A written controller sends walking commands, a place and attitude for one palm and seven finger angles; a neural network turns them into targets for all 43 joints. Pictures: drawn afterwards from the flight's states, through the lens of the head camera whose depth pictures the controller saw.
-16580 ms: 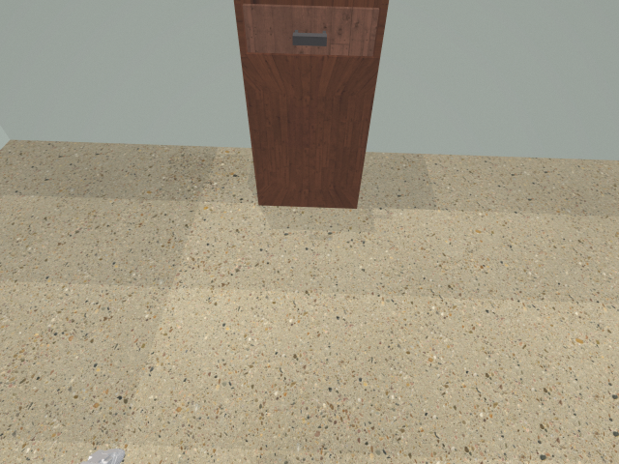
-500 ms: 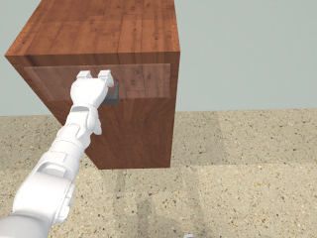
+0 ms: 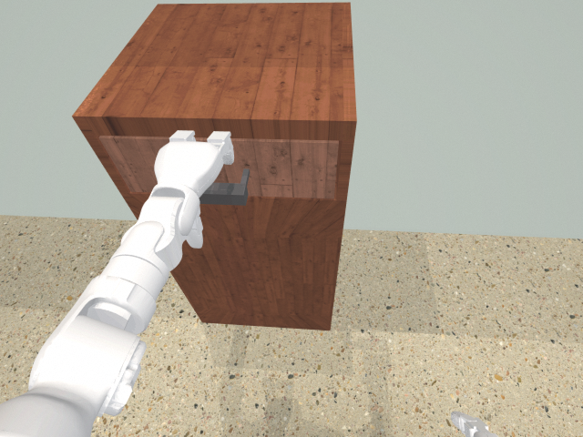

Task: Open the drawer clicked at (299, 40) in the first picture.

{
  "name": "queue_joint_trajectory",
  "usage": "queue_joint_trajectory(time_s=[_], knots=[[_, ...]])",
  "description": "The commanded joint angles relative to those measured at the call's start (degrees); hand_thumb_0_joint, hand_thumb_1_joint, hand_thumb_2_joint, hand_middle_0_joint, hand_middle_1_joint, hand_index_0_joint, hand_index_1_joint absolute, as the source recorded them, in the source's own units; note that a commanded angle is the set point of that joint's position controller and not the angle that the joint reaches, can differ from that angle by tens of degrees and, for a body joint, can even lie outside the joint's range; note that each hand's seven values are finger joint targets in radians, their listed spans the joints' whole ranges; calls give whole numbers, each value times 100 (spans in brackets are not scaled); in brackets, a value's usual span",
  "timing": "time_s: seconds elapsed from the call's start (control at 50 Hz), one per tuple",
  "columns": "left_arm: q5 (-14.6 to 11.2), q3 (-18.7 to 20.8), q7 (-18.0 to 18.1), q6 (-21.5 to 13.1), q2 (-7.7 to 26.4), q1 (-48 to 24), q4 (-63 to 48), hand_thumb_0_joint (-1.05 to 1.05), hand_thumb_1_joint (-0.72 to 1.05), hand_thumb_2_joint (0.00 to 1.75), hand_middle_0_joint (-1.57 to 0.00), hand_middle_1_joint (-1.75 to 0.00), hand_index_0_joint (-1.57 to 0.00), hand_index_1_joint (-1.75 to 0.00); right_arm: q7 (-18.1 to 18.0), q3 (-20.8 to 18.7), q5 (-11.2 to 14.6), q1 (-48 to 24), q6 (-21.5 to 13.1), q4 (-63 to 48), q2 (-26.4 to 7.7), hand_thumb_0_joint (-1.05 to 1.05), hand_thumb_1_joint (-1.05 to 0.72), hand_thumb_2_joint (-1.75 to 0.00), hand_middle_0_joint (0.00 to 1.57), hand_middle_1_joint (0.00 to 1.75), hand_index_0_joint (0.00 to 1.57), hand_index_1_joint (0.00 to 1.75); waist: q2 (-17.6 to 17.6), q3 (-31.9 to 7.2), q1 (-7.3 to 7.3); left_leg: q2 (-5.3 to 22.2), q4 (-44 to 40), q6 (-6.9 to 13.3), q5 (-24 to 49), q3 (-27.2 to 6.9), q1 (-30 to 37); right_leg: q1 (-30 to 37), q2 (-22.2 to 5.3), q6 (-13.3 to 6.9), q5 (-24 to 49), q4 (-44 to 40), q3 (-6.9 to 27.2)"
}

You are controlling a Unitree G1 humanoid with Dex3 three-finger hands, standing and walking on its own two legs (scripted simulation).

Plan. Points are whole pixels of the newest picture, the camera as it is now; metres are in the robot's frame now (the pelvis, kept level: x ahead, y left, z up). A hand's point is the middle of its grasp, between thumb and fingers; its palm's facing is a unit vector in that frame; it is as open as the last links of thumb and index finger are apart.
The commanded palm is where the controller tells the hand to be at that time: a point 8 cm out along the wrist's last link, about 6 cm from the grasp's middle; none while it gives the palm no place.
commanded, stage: re-aim the fingers above the handle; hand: left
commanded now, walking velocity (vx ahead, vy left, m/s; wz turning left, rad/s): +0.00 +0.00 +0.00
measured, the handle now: (219, 183) +0.52 +0.15 +0.02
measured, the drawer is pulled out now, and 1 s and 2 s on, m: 0.00 0.00 0.00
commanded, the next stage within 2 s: none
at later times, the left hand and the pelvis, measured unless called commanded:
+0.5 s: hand (206, 186) +0.46 +0.14 +0.08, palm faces +0.00 -0.02 -1.00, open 13.8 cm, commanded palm +0.43 +0.16 +0.14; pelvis +0.00 -0.01 +0.00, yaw -1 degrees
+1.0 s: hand (208, 187) +0.46 +0.14 +0.08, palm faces +0.00 -0.02 -1.00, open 13.8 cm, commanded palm +0.44 +0.15 +0.14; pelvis +0.00 +0.00 +0.00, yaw -1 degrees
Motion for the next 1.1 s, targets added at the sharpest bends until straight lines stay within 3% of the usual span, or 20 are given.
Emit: queue_joint_trajectory(time_s=[0.0,0.06,0.08,0.12,0.3,0.36,0.4,0.42,0.52,0.58,0.64,0.68,0.7,0.76,0.82,0.9,0.94,1.0,1.02,1.08], knots=[[8,499,295,-78,1161,-3083,-1226,0,-50,30,-30,-120,-30,-120,-88,-276,-30,259,-172,-446,-725,0,-90,-90,20,30,20,30,-393,-2199,-221,-58,-140,86,2099,114,726,1296,49,-85,1960,-258,25],[11,454,316,-82,1145,-3157,-1056,0,-50,30,-30,-120,-30,-120,-99,-255,-28,291,-189,-391,-721,0,-90,-90,20,30,20,30,-384,-2052,-259,-68,-169,85,1939,123,604,1213,38,-70,1884,-275,28],[-47,245,306,-86,832,-3072,-1094,0,-50,30,-30,-120,-30,-120,-75,-265,-18,279,-212,-433,-683,0,-90,-90,20,30,20,30,-345,-2091,-246,-78,-154,93,1975,122,634,1222,43,-75,1908,-274,22],[-44,513,312,-111,1122,-2979,-1072,0,-50,30,-30,-120,-30,-120,-67,-289,-29,346,-208,-384,-722,0,-90,-90,20,30,20,30,-357,-2245,-208,-73,-120,91,2141,125,658,1353,50,-80,2107,-238,43],[14,868,417,-17,1455,-2526,-855,0,-50,30,-30,-120,-30,-120,-48,-286,-32,330,-172,-386,-757,0,-90,-90,20,30,20,30,-557,-2213,-18,-89,-245,98,2087,192,314,1729,46,-81,2209,-263,70],[28,724,410,24,1332,-2568,-825,0,-50,30,-30,-120,-30,-120,-62,-289,7,346,-191,-369,-759,0,-90,-90,20,30,20,30,-638,-1997,-117,-68,-287,117,1863,221,290,1559,48,-47,2045,-331,80],[28,896,413,-40,1553,-2669,-1049,0,-50,30,-30,-120,-30,-120,-73,-317,-5,353,-211,-391,-776,0,-90,-90,20,30,20,30,-543,-2249,-64,-77,-281,122,1977,223,374,1759,35,-63,2123,-320,117],[21,723,395,-66,1378,-2643,-1166,0,-50,30,-30,-120,-30,-120,-63,-320,-8,360,-219,-411,-744,0,-90,-90,20,30,20,30,-359,-2333,-73,-84,-273,122,2029,218,449,1736,40,-64,2196,-293,116],[-18,671,381,-94,1294,-2536,-1085,0,-50,30,-30,-120,-30,-120,-63,-320,17,350,-249,-360,-747,0,-90,-90,20,30,20,30,-405,-2056,-121,-77,-303,119,1929,211,463,1575,53,-66,2061,-360,95],[3,512,402,-61,1149,-2819,-987,0,-50,30,-30,-120,-30,-120,-70,-318,31,360,-281,-289,-758,0,-90,-90,20,30,20,30,-467,-1827,-251,-59,-314,118,1693,191,501,1260,63,-58,1735,-429,69],[31,668,424,-63,1395,-3041,-943,0,-50,30,-30,-120,-30,-120,-102,-291,18,374,-294,-277,-777,0,-90,-90,20,30,20,30,-425,-1999,-226,-81,-304,117,1670,192,445,1369,39,-52,1753,-393,106],[24,518,432,-101,1166,-3056,-1078,0,-50,30,-30,-120,-30,-120,-87,-305,-3,381,-312,-308,-731,0,-90,-90,20,30,20,30,-357,-2218,-212,-76,-261,109,1888,183,589,1412,44,-63,1936,-334,79],[16,629,426,-115,1248,-2931,-1042,0,-50,30,-30,-120,-30,-120,-82,-320,-15,360,-312,-331,-731,0,-90,-90,20,30,20,30,-374,-2282,-175,-74,-239,103,2013,183,612,1509,42,-72,2020,-320,75],[44,539,415,-24,1152,-2818,-776,0,-50,30,-30,-120,-30,-120,-68,-279,2,323,-282,-325,-743,0,-90,-90,20,30,20,30,-442,-1969,-197,-63,-260,87,1886,191,470,1293,53,-60,1905,-315,37],[27,371,404,3,941,-2974,-854,0,-50,30,-30,-120,-30,-120,-40,-298,9,333,-285,-346,-749,0,-90,-90,20,30,20,30,-350,-2006,-241,-43,-246,84,1879,158,571,1149,65,-80,1781,-307,16],[32,557,391,5,1155,-2913,-798,0,-50,30,-30,-120,-30,-120,-60,-274,-4,329,-262,-384,-757,0,-90,-90,20,30,20,30,-495,-2105,-187,-69,-247,84,1895,156,466,1357,50,-77,1853,-294,25],[53,622,428,29,1232,-2939,-660,0,-50,30,-30,-120,-30,-120,-79,-264,11,342,-265,-344,-762,0,-90,-90,20,30,20,30,-562,-1868,-220,-53,-260,102,1723,154,403,1174,62,-67,1702,-317,22],[87,616,476,-13,1256,-3177,-818,0,-50,30,-30,-120,-30,-120,-85,-279,-19,381,-283,-350,-760,0,-90,-90,20,30,20,30,-423,-2150,-220,-60,-223,91,1886,144,505,1268,64,-84,1780,-278,37],[89,441,476,-30,1062,-3232,-880,0,-50,30,-30,-120,-30,-120,-69,-293,-17,414,-294,-353,-727,0,-90,-90,20,30,20,30,-282,-2215,-251,-59,-204,84,1908,124,575,1177,75,-86,1774,-249,25],[47,556,496,-39,1112,-3079,-871,0,-50,30,-30,-120,-30,-120,-50,-312,-40,471,-296,-339,-725,0,-90,-90,20,30,20,30,-374,-2359,-202,-44,-160,86,2149,138,651,1292,87,-83,2009,-226,11]])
